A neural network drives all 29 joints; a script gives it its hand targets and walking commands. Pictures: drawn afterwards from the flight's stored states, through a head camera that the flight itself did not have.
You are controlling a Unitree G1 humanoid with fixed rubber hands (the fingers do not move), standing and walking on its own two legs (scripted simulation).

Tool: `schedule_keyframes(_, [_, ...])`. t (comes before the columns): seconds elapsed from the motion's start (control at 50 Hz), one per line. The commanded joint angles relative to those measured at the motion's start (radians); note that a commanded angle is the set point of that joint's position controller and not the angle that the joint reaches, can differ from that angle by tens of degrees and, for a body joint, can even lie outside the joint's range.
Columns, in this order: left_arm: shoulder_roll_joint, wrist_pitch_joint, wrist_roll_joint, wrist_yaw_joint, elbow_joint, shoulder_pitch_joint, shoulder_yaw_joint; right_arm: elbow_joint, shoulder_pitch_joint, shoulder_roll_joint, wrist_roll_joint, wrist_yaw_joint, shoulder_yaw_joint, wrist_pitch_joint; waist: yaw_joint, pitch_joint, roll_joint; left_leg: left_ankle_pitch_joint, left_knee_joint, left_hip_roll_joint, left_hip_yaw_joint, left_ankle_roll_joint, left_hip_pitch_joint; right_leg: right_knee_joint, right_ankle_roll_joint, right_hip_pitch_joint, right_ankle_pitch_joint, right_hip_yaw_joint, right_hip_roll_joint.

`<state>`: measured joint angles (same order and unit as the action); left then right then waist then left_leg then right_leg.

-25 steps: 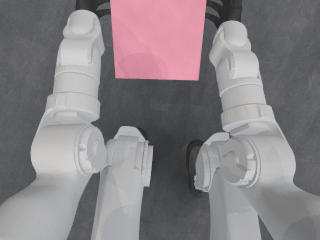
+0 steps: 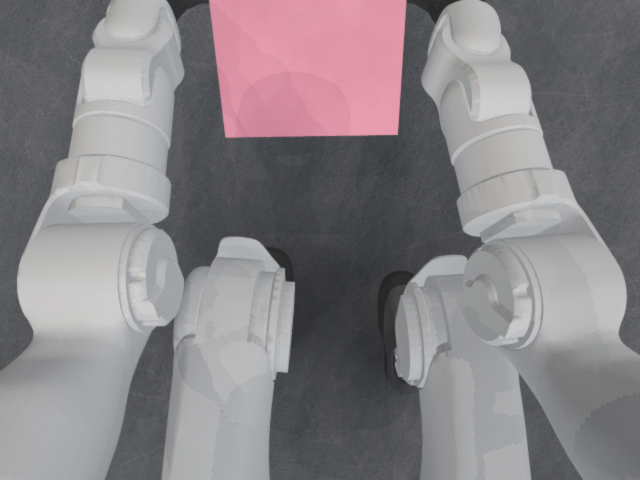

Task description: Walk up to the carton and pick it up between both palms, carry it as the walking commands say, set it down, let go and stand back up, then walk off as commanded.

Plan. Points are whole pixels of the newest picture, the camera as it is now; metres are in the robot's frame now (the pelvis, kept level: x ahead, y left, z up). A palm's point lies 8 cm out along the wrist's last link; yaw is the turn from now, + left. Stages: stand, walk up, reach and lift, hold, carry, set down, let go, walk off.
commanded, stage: set down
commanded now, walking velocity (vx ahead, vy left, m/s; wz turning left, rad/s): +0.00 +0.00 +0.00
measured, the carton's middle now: out of the picture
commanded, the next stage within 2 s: none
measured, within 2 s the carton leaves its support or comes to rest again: rests again in 1.70 s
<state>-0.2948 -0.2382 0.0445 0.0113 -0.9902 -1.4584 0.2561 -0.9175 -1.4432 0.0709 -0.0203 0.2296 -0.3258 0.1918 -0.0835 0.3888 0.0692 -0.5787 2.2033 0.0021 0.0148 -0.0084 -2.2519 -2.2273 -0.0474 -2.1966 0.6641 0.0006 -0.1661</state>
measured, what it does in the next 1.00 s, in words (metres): stands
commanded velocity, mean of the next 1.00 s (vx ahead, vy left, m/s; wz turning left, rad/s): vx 0.00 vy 0.00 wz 0.00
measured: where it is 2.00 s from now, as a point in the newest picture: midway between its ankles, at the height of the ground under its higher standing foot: (334, 339)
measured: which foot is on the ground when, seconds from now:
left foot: down 0.00-1.00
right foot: down 0.00-1.00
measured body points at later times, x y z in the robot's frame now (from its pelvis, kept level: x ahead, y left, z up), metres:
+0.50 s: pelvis +0.00 +0.00 +0.00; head +0.37 +0.06 +0.23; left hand +0.54 +0.22 -0.19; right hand +0.56 -0.05 -0.19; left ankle +0.11 +0.12 -0.34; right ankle +0.09 -0.11 -0.34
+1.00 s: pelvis +0.01 +0.00 -0.01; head +0.38 +0.05 +0.23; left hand +0.54 +0.22 -0.20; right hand +0.57 -0.05 -0.19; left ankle +0.11 +0.12 -0.34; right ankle +0.09 -0.11 -0.34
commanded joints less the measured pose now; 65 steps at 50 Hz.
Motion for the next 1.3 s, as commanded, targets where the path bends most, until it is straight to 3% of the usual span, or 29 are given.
schedule_keyframes(0.0, [0.858,0.043,-0.095,-0.270,0.113,-0.529,-0.297,0.046,-0.574,-0.957,0.087,-0.271,0.391,-0.012,-0.106,-1.161,0.017,0.474,-0.132,0.098,-0.046,-0.008,0.646,0.163,0.022,0.432,-0.383,0.050,-0.056])
schedule_keyframes(0.14, [0.837,0.036,-0.078,-0.288,0.072,-0.532,-0.267,0.005,-0.564,-0.919,0.059,-0.275,0.340,-0.005,-0.090,-1.038,0.005,0.393,-0.139,0.090,-0.041,-0.015,0.584,0.169,0.031,0.386,-0.312,0.047,-0.054])
schedule_keyframes(0.32, [0.820,0.032,-0.045,-0.294,0.013,-0.489,-0.230,-0.026,-0.551,-0.886,0.050,-0.298,0.313,-0.008,-0.095,-0.930,0.005,0.365,-0.143,0.085,-0.028,-0.024,0.576,0.161,0.035,0.313,-0.262,0.055,-0.053])
schedule_keyframes(0.48, [0.804,0.030,-0.009,-0.294,-0.011,-0.431,-0.203,-0.037,-0.521,-0.864,0.052,-0.311,0.312,-0.014,-0.107,-0.875,0.014,0.382,-0.138,0.085,-0.018,-0.032,0.576,0.150,0.036,0.272,-0.262,0.053,-0.055])
schedule_keyframes(1.28, [0.703,0.040,0.080,-0.306,-0.083,-0.275,-0.103,-0.115,-0.364,-0.764,-0.007,-0.319,0.254,-0.025,-0.101,-0.706,0.021,0.389,-0.108,0.079,0.000,-0.035,0.497,0.127,0.027,0.244,-0.292,0.029,-0.050])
